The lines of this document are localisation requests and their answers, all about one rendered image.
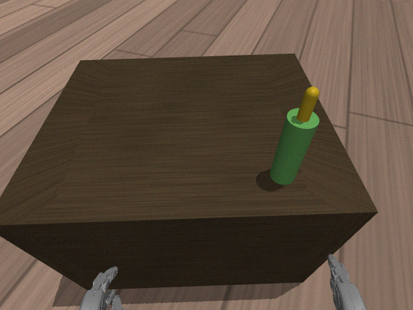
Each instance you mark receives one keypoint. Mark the left robot hand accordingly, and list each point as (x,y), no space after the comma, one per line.
(95,299)

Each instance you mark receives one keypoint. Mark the bottle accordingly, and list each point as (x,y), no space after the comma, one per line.
(298,131)

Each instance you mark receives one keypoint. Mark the right robot hand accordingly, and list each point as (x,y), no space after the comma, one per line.
(345,294)

